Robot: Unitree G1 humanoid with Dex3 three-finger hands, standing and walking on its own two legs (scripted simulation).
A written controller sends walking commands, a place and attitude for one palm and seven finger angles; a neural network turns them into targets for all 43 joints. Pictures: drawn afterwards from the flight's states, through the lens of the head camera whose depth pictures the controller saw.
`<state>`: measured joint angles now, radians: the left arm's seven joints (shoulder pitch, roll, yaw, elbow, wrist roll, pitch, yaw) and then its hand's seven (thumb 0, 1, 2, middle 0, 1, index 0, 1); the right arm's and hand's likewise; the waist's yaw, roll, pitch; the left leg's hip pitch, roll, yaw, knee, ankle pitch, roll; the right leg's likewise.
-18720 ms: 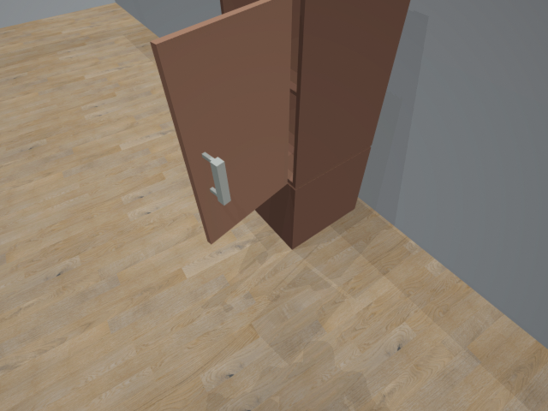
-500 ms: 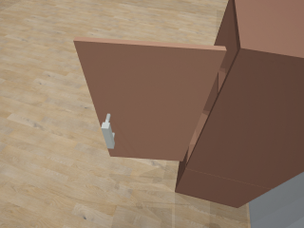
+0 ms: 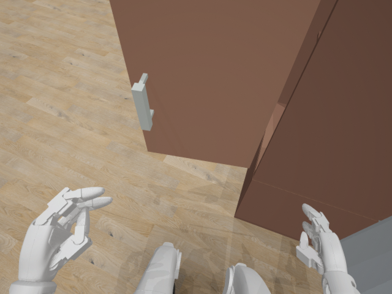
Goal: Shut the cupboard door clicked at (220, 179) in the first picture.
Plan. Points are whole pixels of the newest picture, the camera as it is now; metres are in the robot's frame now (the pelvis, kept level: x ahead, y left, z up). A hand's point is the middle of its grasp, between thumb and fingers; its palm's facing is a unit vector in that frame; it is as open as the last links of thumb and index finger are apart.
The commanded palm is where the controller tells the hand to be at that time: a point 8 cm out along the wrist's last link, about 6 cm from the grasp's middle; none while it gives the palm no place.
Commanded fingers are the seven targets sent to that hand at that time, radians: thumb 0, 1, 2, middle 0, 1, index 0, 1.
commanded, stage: raise the hand and make a fist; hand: left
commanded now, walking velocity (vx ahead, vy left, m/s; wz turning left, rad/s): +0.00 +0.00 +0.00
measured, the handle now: (145, 102) +0.51 +0.20 +0.05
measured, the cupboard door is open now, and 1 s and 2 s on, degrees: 100 100 100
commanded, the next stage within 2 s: bring the fist close to the handle in 1.34 s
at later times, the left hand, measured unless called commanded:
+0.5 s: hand (104, 215) +0.24 +0.21 +0.04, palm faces -0.11 -0.99 +0.00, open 3.3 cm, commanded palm +0.22 +0.27 +0.06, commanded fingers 0.00 0.90 0.90 -1.19 -1.38 -1.19 -1.38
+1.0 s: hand (94, 200) +0.25 +0.22 +0.07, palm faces -0.03 -1.00 -0.05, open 3.1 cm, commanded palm +0.23 +0.27 +0.06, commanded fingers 0.00 0.90 0.90 -1.30 -1.50 -1.30 -1.50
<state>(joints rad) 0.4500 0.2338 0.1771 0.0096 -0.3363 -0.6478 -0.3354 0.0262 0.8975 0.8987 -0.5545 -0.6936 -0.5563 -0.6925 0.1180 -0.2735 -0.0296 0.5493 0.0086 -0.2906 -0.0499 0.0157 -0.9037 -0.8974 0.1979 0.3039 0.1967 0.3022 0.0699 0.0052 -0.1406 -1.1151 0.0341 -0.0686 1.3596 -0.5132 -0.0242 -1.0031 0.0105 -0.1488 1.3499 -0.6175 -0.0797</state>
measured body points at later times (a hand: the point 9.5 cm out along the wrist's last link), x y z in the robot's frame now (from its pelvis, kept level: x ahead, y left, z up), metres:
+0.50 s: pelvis +0.02 +0.04 +0.01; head +0.11 +0.05 +0.45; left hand +0.24 +0.26 +0.04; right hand +0.19 -0.22 -0.07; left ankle +0.08 +0.13 -0.61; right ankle +0.03 -0.08 -0.60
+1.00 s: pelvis +0.02 +0.03 +0.01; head +0.10 +0.05 +0.45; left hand +0.25 +0.27 +0.08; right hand +0.21 -0.20 -0.07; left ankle +0.08 +0.13 -0.61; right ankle +0.03 -0.08 -0.60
